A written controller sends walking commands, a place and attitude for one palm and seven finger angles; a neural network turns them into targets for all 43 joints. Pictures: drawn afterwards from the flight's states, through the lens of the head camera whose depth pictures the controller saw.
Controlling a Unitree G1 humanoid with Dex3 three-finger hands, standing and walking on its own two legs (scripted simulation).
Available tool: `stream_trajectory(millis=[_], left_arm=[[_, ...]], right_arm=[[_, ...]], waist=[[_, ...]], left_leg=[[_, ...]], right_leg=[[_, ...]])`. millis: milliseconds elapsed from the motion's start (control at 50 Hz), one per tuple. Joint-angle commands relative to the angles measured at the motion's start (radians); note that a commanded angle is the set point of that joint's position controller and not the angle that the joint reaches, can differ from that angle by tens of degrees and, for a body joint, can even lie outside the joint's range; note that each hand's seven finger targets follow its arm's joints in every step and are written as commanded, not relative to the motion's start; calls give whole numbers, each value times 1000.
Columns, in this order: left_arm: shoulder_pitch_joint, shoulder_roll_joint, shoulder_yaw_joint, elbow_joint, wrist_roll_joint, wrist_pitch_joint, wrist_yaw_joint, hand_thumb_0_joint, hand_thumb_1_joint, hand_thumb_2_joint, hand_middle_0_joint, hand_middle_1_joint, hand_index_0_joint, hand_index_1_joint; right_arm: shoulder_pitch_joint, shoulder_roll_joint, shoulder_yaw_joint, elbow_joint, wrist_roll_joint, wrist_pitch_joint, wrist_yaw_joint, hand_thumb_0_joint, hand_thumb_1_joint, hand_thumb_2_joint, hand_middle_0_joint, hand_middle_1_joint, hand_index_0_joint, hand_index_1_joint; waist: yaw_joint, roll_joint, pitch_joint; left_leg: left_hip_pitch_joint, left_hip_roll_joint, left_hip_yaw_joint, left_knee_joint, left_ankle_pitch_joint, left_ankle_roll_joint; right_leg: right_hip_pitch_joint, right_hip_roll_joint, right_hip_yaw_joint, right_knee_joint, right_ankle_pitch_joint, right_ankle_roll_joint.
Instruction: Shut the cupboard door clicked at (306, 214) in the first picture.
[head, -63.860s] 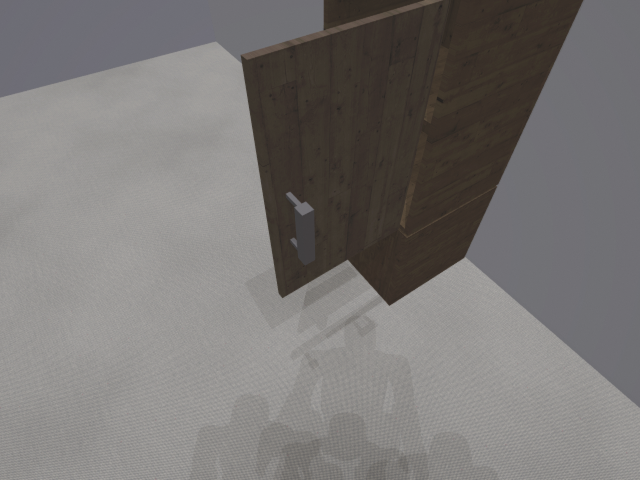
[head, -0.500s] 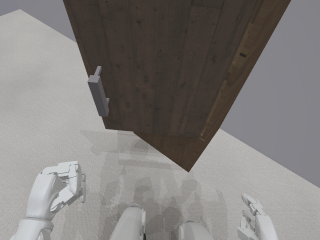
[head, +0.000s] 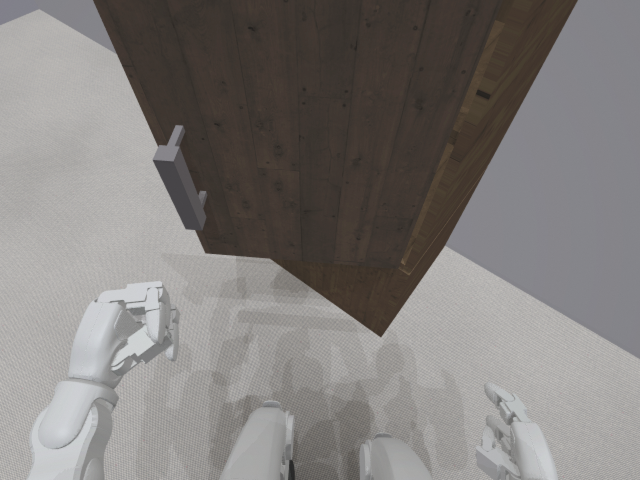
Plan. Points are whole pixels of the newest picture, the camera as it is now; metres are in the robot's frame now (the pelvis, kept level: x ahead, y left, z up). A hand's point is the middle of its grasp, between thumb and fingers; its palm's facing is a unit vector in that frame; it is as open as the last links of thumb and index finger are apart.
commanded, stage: bring the fist close to the handle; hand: left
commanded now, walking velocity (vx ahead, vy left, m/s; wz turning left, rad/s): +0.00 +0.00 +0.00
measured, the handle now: (187, 180) +0.49 +0.23 +0.04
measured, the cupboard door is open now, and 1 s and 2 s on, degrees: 33 33 22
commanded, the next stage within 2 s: push the door shut along its arc in 1.10 s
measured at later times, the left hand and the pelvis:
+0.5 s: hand (177, 272) +0.34 +0.20 +0.05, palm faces -0.02 -1.00 -0.03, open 3.1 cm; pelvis +0.00 +0.02 +0.01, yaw -1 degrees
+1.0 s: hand (186, 254) +0.37 +0.20 +0.04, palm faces -0.01 -1.00 -0.03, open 3.1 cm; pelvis +0.00 +0.01 +0.01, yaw -1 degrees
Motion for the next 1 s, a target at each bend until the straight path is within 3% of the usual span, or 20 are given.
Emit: stream_trajectory(millis=[0,60,140,180,240,280,320,380,420,520,580,620,640,680,720,780,820,840,900,980], left_arm=[[-159,173,102,-209,-11,-45,17,0,900,900,-1300,-1500,-1300,-1500],[-167,162,130,-164,-5,-64,69,0,900,900,-1300,-1500,-1300,-1500],[-210,123,89,-46,22,-70,91,0,900,900,-1300,-1500,-1300,-1500],[-244,103,56,-29,34,-72,83,0,900,900,-1300,-1500,-1300,-1500],[-330,118,44,-27,40,-84,69,0,900,900,-1300,-1500,-1300,-1500],[-400,119,36,-35,44,-102,70,0,900,900,-1300,-1500,-1300,-1500],[-465,156,72,-28,43,-121,84,0,900,900,-1300,-1500,-1300,-1500],[-518,152,88,34,48,-145,102,0,900,900,-1300,-1500,-1300,-1500],[-549,159,88,84,63,-147,112,0,900,900,-1300,-1500,-1300,-1500],[-634,124,40,215,91,-107,105,0,900,900,-1300,-1500,-1300,-1500],[-748,147,59,274,93,-98,106,0,900,900,-1300,-1500,-1300,-1500],[-784,205,116,295,92,-113,115,0,900,900,-1300,-1500,-1300,-1500],[-825,186,101,311,93,-122,115,0,900,900,-1300,-1500,-1300,-1500],[-868,219,132,351,96,-144,118,0,900,900,-1300,-1500,-1300,-1500],[-822,247,164,347,98,-167,117,0,900,900,-1300,-1500,-1300,-1500],[-701,201,130,328,93,-168,94,0,900,900,-1300,-1500,-1300,-1500],[-648,181,112,333,82,-152,74,0,900,900,-1300,-1500,-1300,-1500],[-646,168,100,351,78,-136,66,0,900,900,-1300,-1500,-1300,-1500],[-714,206,132,383,69,-124,62,0,900,900,-1300,-1500,-1300,-1500],[-828,229,160,333,59,-187,70,0,900,900,-1300,-1500,-1300,-1500]], right_arm=[[10,-136,-63,-136,-3,-45,-9,0,-900,-900,200,300,200,300],[13,-132,-66,-124,-11,-37,1,0,-900,-900,200,300,200,300],[16,-137,-67,-114,-12,-17,14,0,-900,-900,200,300,200,300],[26,-142,-70,-111,-12,-10,19,0,-900,-900,200,300,200,300],[30,-153,-75,-105,-10,-4,16,0,-900,-900,200,300,200,300],[31,-155,-74,-96,-10,-2,13,0,-900,-900,200,300,200,300],[39,-160,-74,-82,-14,-3,10,0,-900,-900,200,300,200,300],[33,-158,-72,-61,-20,2,12,0,-900,-900,200,300,200,300],[43,-161,-71,-57,-21,6,15,0,-900,-900,200,300,200,300],[67,-171,-74,-50,-20,25,24,0,-900,-900,200,300,200,300],[72,-174,-73,-38,-18,39,21,0,-900,-900,200,300,200,300],[84,-176,-73,-37,-20,43,18,0,-900,-900,200,300,200,300],[77,-169,-70,-28,-21,46,18,0,-900,-900,200,300,200,300],[82,-167,-68,-20,-24,52,20,0,-900,-900,200,300,200,300],[95,-168,-72,-27,-28,55,26,0,-900,-900,200,300,200,300],[95,-162,-78,-39,-25,69,42,0,-900,-900,200,300,200,300],[106,-164,-81,-48,-17,77,48,0,-900,-900,200,300,200,300],[100,-162,-81,-44,-13,84,49,0,-900,-900,200,300,200,300],[98,-166,-79,-42,-5,98,38,0,-900,-900,200,300,200,300],[89,-160,-79,-24,-12,85,24,0,-900,-900,200,300,200,300]], waist=[[-10,7,-319],[-1,0,-316],[-18,-17,-264],[-26,-5,-276],[-41,-5,-298],[-48,32,-311],[-52,31,-321],[-48,38,-328],[-46,68,-323],[-63,44,-331],[-76,16,-317],[-65,2,-347],[-75,6,-359],[-69,18,-358],[-41,47,-409],[-25,65,-458],[-33,39,-442],[-46,4,-393],[-68,-72,-281],[-68,-14,-338]], left_leg=[[349,-6,-30,-180,240,12],[369,-4,-36,-197,258,6],[336,-6,-31,-207,209,5],[364,-4,-38,-220,207,4],[396,0,-46,-225,198,5],[440,4,-60,-234,199,1],[448,6,-71,-232,197,0],[469,9,-84,-243,178,-9],[472,8,-90,-250,162,-12],[492,13,-107,-267,139,-14],[470,13,-100,-260,126,-11],[451,8,-89,-240,157,-6],[449,6,-80,-229,174,-5],[429,5,-72,-216,175,-5],[453,2,-68,-212,227,-7],[507,4,-51,-217,322,-11],[492,4,-47,-221,340,-7],[457,4,-40,-224,299,-3],[337,-3,-24,-225,190,12],[365,-5,-27,-199,190,10]], right_leg=[[119,-23,116,-246,332,24],[99,-17,83,-224,341,18],[67,-17,83,-233,292,20],[56,-17,75,-234,286,18],[40,-17,76,-243,272,18],[6,-17,68,-241,256,13],[-5,-12,63,-234,247,10],[-35,-14,55,-226,227,9],[-53,-12,51,-218,216,5],[-72,-13,46,-227,213,6],[-69,-16,52,-239,210,10],[-44,-12,58,-233,224,9],[-40,-17,63,-231,237,12],[-38,-15,70,-226,234,12],[-10,-10,70,-213,268,5],[31,-12,74,-216,358,7],[48,-7,72,-220,382,9],[45,-10,76,-238,367,17],[63,-14,98,-273,297,25],[44,-17,109,-254,283,22]])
